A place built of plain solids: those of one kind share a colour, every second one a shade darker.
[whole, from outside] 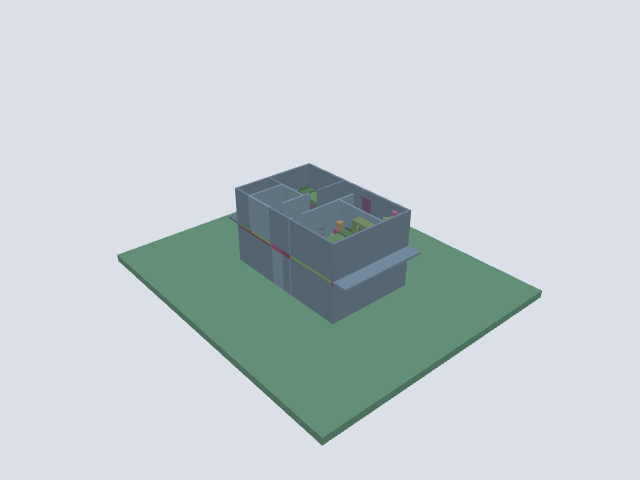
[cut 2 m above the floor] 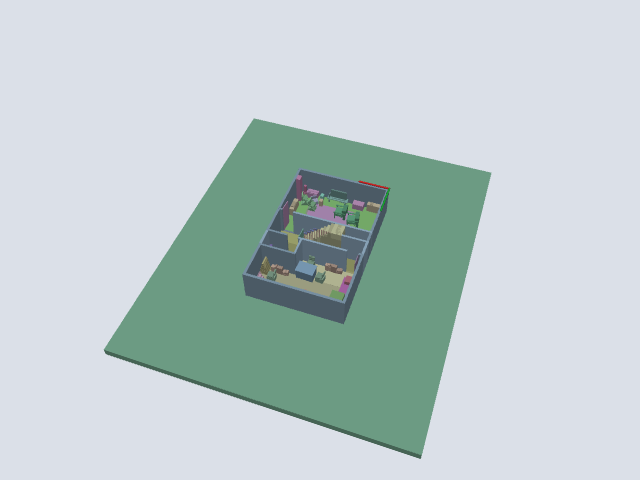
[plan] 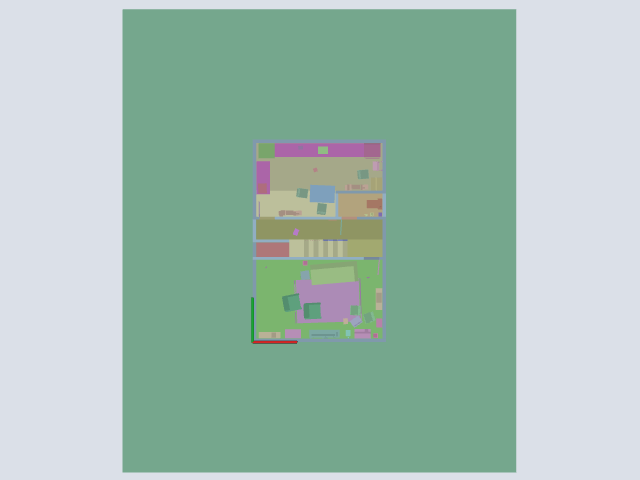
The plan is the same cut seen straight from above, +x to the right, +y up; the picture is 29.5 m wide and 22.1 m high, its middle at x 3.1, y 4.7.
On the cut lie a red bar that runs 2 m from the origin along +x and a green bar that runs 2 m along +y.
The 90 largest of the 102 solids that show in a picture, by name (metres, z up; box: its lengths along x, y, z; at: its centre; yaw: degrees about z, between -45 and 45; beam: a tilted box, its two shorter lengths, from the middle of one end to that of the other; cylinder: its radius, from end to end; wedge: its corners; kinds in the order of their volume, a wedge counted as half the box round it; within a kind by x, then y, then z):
{
 "under_1": {"box": [18.14, 21.33, 0.5], "at": [3.07, 4.67, -0.33]},
 "wall_1": {"box": [0.16, 3.63, 5.53], "at": [0.08, 1.98, 2.47]},
 "wall_2": {"box": [0.16, 0.67, 2.83], "at": [0.08, 4.25, 1.11]},
 "wall_3": {"box": [0.16, 1.72, 2.41], "at": [0.08, 4.78, 4.03]},
 "wall_4": {"box": [0.16, 0.92, 2.83], "at": [0.08, 5.18, 1.11]},
 "wall_5": {"box": [0.16, 2.01, 2.41], "at": [0.08, 6.78, 4.03]},
 "wall_6": {"box": [0.16, 3.4, 2.83], "at": [0.08, 7.47, 1.11]},
 "wall_7": {"box": [0.16, 1.26, 2.41], "at": [0.08, 8.54, 4.03]},
 "wall_8": {"box": [0.31, 0.13, 2.41], "at": [0.15, 3.85, 4.03]},
 "wall_9": {"box": [0.31, 0.13, 5.53], "at": [0.15, 5.71, 2.47]},
 "wall_10": {"box": [1.69, 0.13, 2.83], "at": [0.84, 4.66, 1.11]},
 "wall_11": {"box": [2.68, 0.13, 2.41], "at": [1.34, 7.84, 4.03]},
 "wall_12": {"box": [2.05, 0.13, 2.41], "at": [2.04, 5.71, 4.03]},
 "wall_13": {"box": [5.12, 0.13, 2.83], "at": [2.56, 3.85, 1.11]},
 "wall_14": {"box": [3.07, 0.13, 2.83], "at": [2.56, 5.71, 1.11]},
 "wall_15": {"box": [0.13, 2.01, 2.41], "at": [2.62, 6.78, 4.03]},
 "wall_16": {"box": [0.13, 1.26, 2.41], "at": [2.62, 8.54, 4.03]},
 "wall_17": {"box": [6.14, 0.16, 5.53], "at": [3.07, 0.08, 2.47]},
 "wall_18": {"box": [4.1, 0.13, 2.41], "at": [3.07, 3.85, 4.03]},
 "wall_19": {"box": [6.14, 0.16, 5.53], "at": [3.07, 9.25, 2.47]},
 "wall_20": {"box": [0.13, 1.07, 2.83], "at": [3.88, 6.3, 1.11]},
 "wall_21": {"box": [0.13, 3.63, 2.41], "at": [3.9, 1.98, 4.03]},
 "wall_22": {"box": [2.36, 0.13, 2.41], "at": [4.96, 5.71, 4.03]},
 "wall_23": {"box": [2.33, 0.13, 2.83], "at": [4.97, 6.91, 1.11]},
 "wall_24": {"box": [1.34, 0.13, 2.83], "at": [5.47, 5.71, 1.11]},
 "wall_25": {"box": [0.31, 0.13, 5.53], "at": [5.99, 3.85, 2.47]},
 "wall_26": {"box": [0.16, 3.63, 5.53], "at": [6.06, 1.98, 2.47]},
 "wall_27": {"box": [0.16, 1.72, 5.53], "at": [6.06, 4.78, 2.47]},
 "wall_28": {"box": [0.16, 1.07, 2.83], "at": [6.06, 6.3, 1.11]},
 "wall_29": {"box": [0.16, 3.4, 2.41], "at": [6.06, 7.47, 4.03]},
 "wall_30": {"box": [0.16, 2.2, 2.83], "at": [6.06, 8.07, 1.11]},
 "stair_1": {"box": [0.22, 0.8, 2.91], "at": [1.8, 4.32, 1.15]},
 "stair_2": {"box": [0.67, 0.8, 2.47], "at": [2.02, 4.32, 0.94]},
 "stair_3": {"box": [0.89, 0.8, 2.26], "at": [2.13, 4.32, 0.83]},
 "stair_4": {"box": [1.12, 0.8, 2.04], "at": [2.25, 4.32, 0.72]},
 "stair_5": {"box": [1.34, 0.8, 1.82], "at": [2.36, 4.32, 0.61]},
 "stair_6": {"box": [1.56, 0.8, 1.6], "at": [2.47, 4.32, 0.5]},
 "stair_7": {"box": [1.79, 0.8, 1.39], "at": [2.58, 4.32, 0.39]},
 "stair_8": {"box": [2.01, 0.8, 1.17], "at": [2.69, 4.32, 0.28]},
 "stair_9": {"box": [2.23, 0.8, 0.95], "at": [2.81, 4.32, 0.18]},
 "stair_10": {"box": [2.46, 0.8, 0.73], "at": [2.92, 4.32, 0.07]},
 "stair_11": {"box": [2.68, 0.8, 0.52], "at": [3.03, 4.32, -0.04]},
 "floor_living_1": {"box": [5.82, 3.63, 0.5], "at": [3.07, 1.98, -0.25]},
 "floor_kitchen_1": {"box": [3.65, 1.2, 0.5], "at": [1.99, 6.37, -0.25]},
 "floor_kitchen_2": {"box": [5.82, 2.2, 0.5], "at": [3.07, 8.07, -0.25]},
 "floor_hall_1": {"box": [5.82, 0.92, 0.5], "at": [3.07, 5.18, -0.25]},
 "floor_hall_2": {"box": [1.61, 0.8, 0.5], "at": [5.17, 4.32, -0.25]},
 "wardrobe_1": {"box": [0.6, 1.69, 2.0], "at": [3.52, 1.14, 3.82]},
 "upper_floor_next_1": {"box": [6.14, 1.0, 0.16], "at": [3.07, -0.5, 2.74]},
 "upper_floor_next_2": {"box": [6.14, 1.0, 0.16], "at": [3.07, 9.83, 2.74]},
 "child_bed_1": {"box": [2.06, 1.06, 0.4], "at": [2.82, 2.66, 3.2]},
 "child_bed_2": {"box": [0.55, 0.96, 0.2], "at": [3.52, 2.66, 3.4]},
 "child_bed_3": {"box": [1.06, 2.06, 0.4], "at": [5.48, 8.16, 3.2]},
 "child_bed_4": {"box": [0.96, 0.55, 0.2], "at": [5.48, 8.87, 3.4]},
 "floor_wc_1": {"box": [2.04, 1.07, 0.5], "at": [4.96, 6.3, -0.25]},
 "sofa_1": {"box": [0.17, 0.92, 0.18], "at": [2.77, 3.08, 0.54], "yaw": 5.0},
 "sofa_2": {"box": [2.16, 0.23, 0.39], "at": [3.73, 3.53, 0.65], "yaw": 5.0},
 "sofa_3": {"box": [2.16, 0.93, 0.34], "at": [3.76, 3.17, 0.28], "yaw": 5.0},
 "sofa_4": {"box": [0.17, 0.92, 0.18], "at": [4.75, 3.25, 0.54], "yaw": 5.0},
 "fridge_1": {"box": [0.75, 0.7, 1.72], "at": [0.64, 8.81, 0.86]},
 "kitchen_table_1": {"box": [1.06, 0.71, 0.72], "at": [3.21, 6.82, 0.36], "yaw": -2.2},
 "floor_broom_1": {"box": [1.53, 0.67, 0.5], "at": [0.92, 4.25, -0.25]},
 "rug_1": {"box": [2.9, 2.0, 0.08], "at": [3.47, 1.91, -0.03], "yaw": 1.8},
 "range_flat_1": {"box": [0.76, 0.65, 0.94], "at": [5.51, 8.84, 0.47]},
 "toy_shelf_1": {"box": [1.0, 0.3, 0.6], "at": [0.78, 0.32, 0.3]},
 "toy_shelf_2": {"box": [0.3, 1.0, 0.6], "at": [5.82, 1.98, 0.3]},
 "armchair_frame_1": {"box": [0.26, 0.62, 0.41], "at": [1.54, 1.76, 0.61], "yaw": 11.0},
 "armchair_frame_2": {"box": [0.74, 0.63, 0.18], "at": [1.81, 1.81, 0.32], "yaw": 11.0},
 "armchair_frame_3": {"box": [0.26, 0.62, 0.41], "at": [2.48, 1.42, 0.61], "yaw": 2.5},
 "armchair_frame_4": {"box": [0.74, 0.63, 0.18], "at": [2.76, 1.43, 0.32], "yaw": 2.5},
 "toy_box_1": {"box": [0.74, 0.42, 0.44], "at": [1.86, 0.38, 0.22]},
 "toy_box_2": {"box": [0.74, 0.42, 0.44], "at": [5.06, 0.38, 0.22]},
 "billy_1": {"box": [0.28, 0.42, 2.02], "at": [5.83, 0.88, 1.01]},
 "wall_band_1": {"box": [0.16, 3.4, 0.31], "at": [0.08, 7.47, 2.67]},
 "wall_foot_1": {"box": [0.16, 3.63, 0.17], "at": [0.08, 1.98, 2.75]},
 "wall_foot_2": {"box": [0.16, 2.01, 0.17], "at": [0.08, 6.78, 2.75]},
 "counter_run_1": {"box": [0.64, 1.53, 0.038], "at": [0.49, 7.57, 0.9]},
 "counter_run_2": {"box": [4.11, 0.64, 0.038], "at": [3.08, 8.84, 0.9]},
 "grocery_bags_1": {"box": [0.35, 0.21, 0.56], "at": [1.71, 5.96, 0.28]},
 "grocery_bags_2": {"box": [0.35, 0.21, 0.56], "at": [4.77, 7.14, 0.28]},
 "chair_kitchen_1": {"box": [0.5, 0.43, 0.38], "at": [2.29, 6.86, 0.19], "yaw": -7.4},
 "leaf_bedroom_door_1": {"box": [0.05, 0.71, 2.0], "at": [5.85, 3.44, 3.82], "yaw": 3.0},
 "leaf_living_door_1": {"box": [0.05, 0.71, 2.0], "at": [5.8, 3.44, 1.0], "yaw": -5.0},
 "tv_stand_1": {"box": [1.08, 0.09, 0.63], "at": [3.25, 0.33, 0.74]},
 "dish_rack_1": {"box": [0.47, 0.35, 0.34], "at": [3.24, 8.83, 1.08]},
 "microwave_1": {"box": [0.4, 0.47, 0.28], "at": [0.45, 7.07, 1.05], "yaw": 1.6},
 "recycling_crate_1": {"box": [0.48, 0.36, 0.28], "at": [4.76, 0.94, 0.14], "yaw": 35.3},
 "floor_gap_kitchen_door_1": {"box": [0.71, 0.13, 0.5], "at": [0.67, 5.71, -0.25]},
 "floor_gap_living_door_1": {"box": [0.71, 0.13, 0.5], "at": [5.47, 3.85, -0.25]},
 "table_lamp_1": {"box": [0.37, 0.37, 0.26], "at": [3.6, 3.4, 3.83]}
}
